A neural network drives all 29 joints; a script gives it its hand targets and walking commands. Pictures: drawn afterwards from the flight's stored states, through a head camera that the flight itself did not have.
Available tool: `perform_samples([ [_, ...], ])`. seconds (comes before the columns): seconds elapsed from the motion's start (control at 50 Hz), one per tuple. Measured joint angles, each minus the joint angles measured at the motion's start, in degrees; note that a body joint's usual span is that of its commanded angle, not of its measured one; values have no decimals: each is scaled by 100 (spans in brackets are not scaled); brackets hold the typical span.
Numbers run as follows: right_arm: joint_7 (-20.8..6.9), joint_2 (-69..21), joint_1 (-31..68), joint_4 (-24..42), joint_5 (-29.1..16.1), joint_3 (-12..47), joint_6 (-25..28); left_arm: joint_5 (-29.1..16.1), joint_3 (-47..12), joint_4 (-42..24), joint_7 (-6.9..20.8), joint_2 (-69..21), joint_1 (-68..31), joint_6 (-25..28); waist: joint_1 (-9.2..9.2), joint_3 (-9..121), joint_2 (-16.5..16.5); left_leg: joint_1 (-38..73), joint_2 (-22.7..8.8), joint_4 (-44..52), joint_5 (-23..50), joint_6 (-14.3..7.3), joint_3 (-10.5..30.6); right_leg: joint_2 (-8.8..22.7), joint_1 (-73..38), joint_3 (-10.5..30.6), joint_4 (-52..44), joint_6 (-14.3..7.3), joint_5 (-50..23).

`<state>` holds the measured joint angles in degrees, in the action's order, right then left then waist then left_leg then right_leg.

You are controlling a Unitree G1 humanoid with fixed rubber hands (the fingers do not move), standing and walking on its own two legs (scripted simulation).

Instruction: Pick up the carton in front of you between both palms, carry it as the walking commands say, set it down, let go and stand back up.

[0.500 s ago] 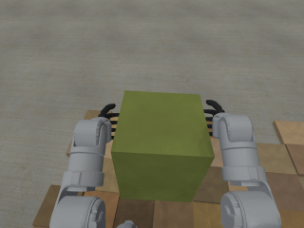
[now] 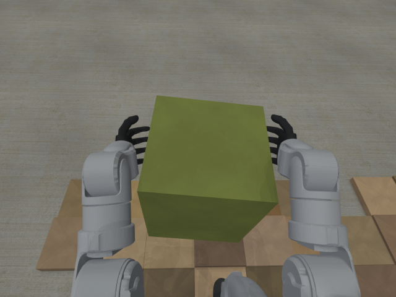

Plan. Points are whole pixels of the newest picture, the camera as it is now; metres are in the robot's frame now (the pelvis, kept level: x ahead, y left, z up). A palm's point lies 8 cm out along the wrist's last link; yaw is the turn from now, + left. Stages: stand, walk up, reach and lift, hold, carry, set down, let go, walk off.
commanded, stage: carry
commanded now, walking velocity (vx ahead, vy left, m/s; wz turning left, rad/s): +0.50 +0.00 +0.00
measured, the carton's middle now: (201, 176) +0.36 -0.01 +0.03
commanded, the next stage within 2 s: none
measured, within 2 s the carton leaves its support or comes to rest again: neither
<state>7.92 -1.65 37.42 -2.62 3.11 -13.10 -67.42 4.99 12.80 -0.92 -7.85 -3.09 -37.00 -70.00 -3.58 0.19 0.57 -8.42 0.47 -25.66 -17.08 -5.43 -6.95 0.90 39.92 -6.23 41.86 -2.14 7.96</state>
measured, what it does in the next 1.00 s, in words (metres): walks ahead: right foot, then left foot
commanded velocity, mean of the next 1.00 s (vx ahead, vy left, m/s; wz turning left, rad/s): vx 0.50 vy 0.00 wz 0.00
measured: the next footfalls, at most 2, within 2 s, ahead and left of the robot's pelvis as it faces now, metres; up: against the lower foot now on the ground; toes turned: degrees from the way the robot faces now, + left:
right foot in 0.06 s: +0.23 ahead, -0.08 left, +0.01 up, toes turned -6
left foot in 0.50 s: +0.48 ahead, +0.13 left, +0.01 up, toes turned +9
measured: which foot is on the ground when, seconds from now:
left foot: down 0.00-0.06, up 0.08-0.48, down 0.50-1.00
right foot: up 0.00-0.04, down 0.06-0.52, up 0.54-0.98, down 1.00-1.00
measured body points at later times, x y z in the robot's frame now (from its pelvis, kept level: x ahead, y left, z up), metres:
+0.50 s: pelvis +0.33 +0.04 +0.00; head +0.33 +0.04 +0.45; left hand +0.66 +0.20 +0.11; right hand +0.67 -0.11 +0.11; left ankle +0.44 +0.13 -0.73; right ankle +0.20 -0.08 -0.72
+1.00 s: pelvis +0.61 +0.04 -0.01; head +0.61 +0.04 +0.44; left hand +0.97 +0.19 +0.12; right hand +0.98 -0.11 +0.11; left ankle +0.45 +0.12 -0.72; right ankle +0.74 -0.04 -0.72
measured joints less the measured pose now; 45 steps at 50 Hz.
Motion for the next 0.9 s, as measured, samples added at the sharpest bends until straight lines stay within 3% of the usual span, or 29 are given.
perform_samples([
  [0.06,-48,96,-15,-202,20,31,29,67,-77,239,9,-26,3,72,86,157,-28,187,-39,-856,-475,131,32,-207,-754,-374,-1275,-248,-855],
  [0.1,-115,245,36,-415,10,40,59,163,-144,479,11,-95,-26,196,254,168,163,-394,-67,-2591,-815,301,381,-310,-829,-457,-913,-446,-311],
  [0.14,-143,266,-55,-539,42,45,48,214,-217,627,5,-137,64,220,394,155,153,-1145,34,-4134,-897,335,613,-306,-990,-444,-793,-482,71],
  [0.18,-145,167,-237,-469,105,78,-29,175,-241,532,6,-146,309,160,494,128,81,-1763,-7,-4649,-710,366,638,-279,-1295,-397,-1003,-443,242],
  [0.24,-142,-51,-544,-110,241,130,-111,79,-219,152,5,-171,696,106,598,72,-3,-2445,-200,-4238,-459,453,596,-208,-1789,-328,-1415,-380,359],
  [0.34,-147,-338,-1090,600,393,184,-26,-17,-176,-405,8,-293,1132,216,662,149,-38,-2878,-432,-2454,120,584,434,-63,-2558,-231,-1916,-230,630],
  [0.46,-124,-287,-1249,900,370,230,-5,-13,-372,-495,27,-271,1159,305,618,438,-49,-2380,-286,-618,1093,426,35,87,-3332,-125,-1793,85,1393],
  [0.5,-113,-207,-1021,697,342,262,-52,-23,-400,-387,32,-154,1019,245,545,556,-35,-1920,-191,-124,1234,345,-166,159,-3357,-90,-1107,208,1884],
  [0.54,-44,-202,-799,326,343,319,7,-80,-420,-119,47,57,848,235,362,611,-198,-1978,-82,-631,1019,146,-268,313,-2888,126,450,249,2034],
  [0.6,16,-141,-614,-142,298,366,-87,-127,-377,282,58,183,667,88,204,576,-132,-1771,-102,-738,544,7,-247,83,-1878,467,2647,125,1844],
  [0.66,61,25,-445,-356,131,355,-155,-59,-386,557,50,186,376,-3,134,443,-98,-1441,-114,-482,461,26,-202,74,-1016,446,3229,55,1528],
  [0.78,75,203,95,-694,-29,247,-94,-25,-298,771,21,254,-128,-14,115,337,-112,-796,-73,-32,205,38,-161,303,61,320,2140,111,1151],
  [0.9,45,112,232,-917,113,154,-130,-15,-129,976,20,258,-263,-67,154,479,-150,8,-15,328,-238,201,-93,321,48,112,314,110,16],
])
